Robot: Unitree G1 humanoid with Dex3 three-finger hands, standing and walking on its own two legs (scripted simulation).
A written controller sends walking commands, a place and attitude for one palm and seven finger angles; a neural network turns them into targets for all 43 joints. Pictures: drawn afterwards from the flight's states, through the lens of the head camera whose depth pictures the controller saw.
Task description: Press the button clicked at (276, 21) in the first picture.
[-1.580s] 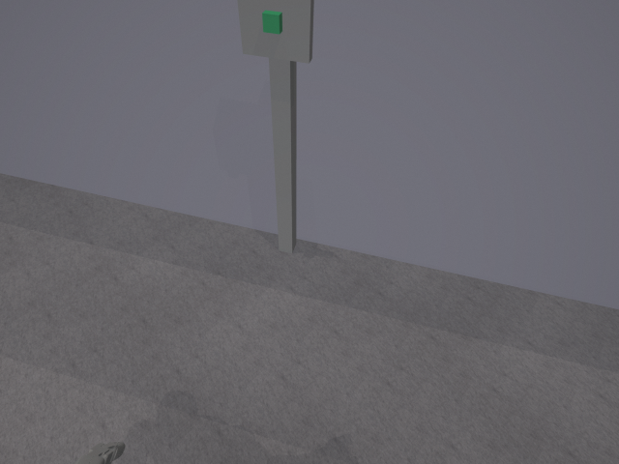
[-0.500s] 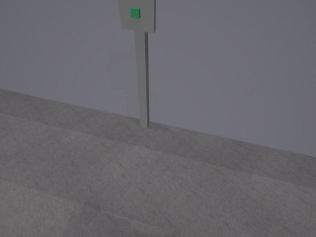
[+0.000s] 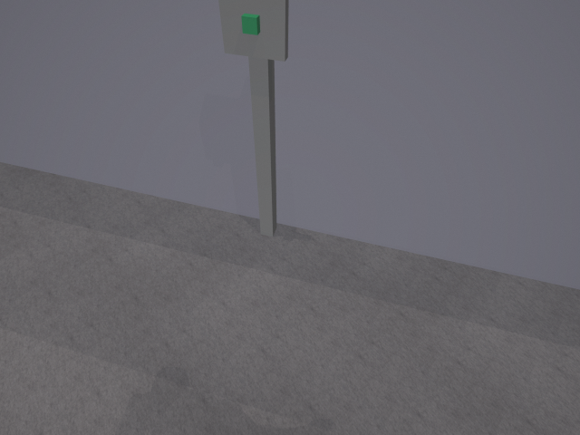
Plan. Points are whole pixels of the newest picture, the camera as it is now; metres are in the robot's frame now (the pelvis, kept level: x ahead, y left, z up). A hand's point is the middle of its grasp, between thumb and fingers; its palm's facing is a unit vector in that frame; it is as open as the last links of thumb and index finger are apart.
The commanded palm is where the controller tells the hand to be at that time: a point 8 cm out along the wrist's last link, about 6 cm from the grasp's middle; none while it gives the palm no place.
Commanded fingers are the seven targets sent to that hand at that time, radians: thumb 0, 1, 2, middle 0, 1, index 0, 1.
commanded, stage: walk to a spot facing it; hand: left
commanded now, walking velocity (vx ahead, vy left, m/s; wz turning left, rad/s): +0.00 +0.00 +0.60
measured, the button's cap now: (251, 23) +1.03 +0.17 +0.14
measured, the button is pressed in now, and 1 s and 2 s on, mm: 0 0 0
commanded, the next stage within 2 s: turn to face it in 0.80 s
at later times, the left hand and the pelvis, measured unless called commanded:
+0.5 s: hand out of the picture -0.01 +0.27 -0.20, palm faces +0.24 -0.95 -0.18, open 7.4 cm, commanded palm none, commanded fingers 0.00 0.90 0.90 -0.20 -0.30 -0.20 -0.30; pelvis -0.01 +0.06 -0.02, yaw +15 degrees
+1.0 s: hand (132, 413) +0.18 +0.28 -0.18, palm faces +0.33 -0.93 -0.15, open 7.4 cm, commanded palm none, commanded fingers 0.00 0.90 0.90 -0.20 -0.30 -0.20 -0.30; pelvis +0.16 +0.09 -0.02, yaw +21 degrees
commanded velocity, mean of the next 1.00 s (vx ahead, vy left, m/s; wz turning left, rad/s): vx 0.20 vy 0.00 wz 0.25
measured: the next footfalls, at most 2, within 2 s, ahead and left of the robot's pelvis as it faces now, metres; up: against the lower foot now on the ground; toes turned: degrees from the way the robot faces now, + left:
right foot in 1.04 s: +0.35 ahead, +0.06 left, +0.00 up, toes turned +14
left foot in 1.62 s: +0.23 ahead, +0.24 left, +0.00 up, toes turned +2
